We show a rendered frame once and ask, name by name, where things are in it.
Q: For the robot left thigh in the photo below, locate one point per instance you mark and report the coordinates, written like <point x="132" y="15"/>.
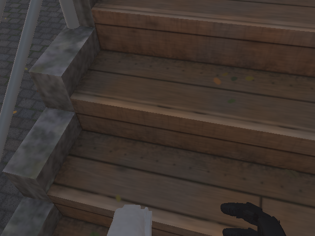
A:
<point x="131" y="220"/>

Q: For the robot right hand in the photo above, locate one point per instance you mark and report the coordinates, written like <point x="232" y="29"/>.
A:
<point x="266" y="225"/>

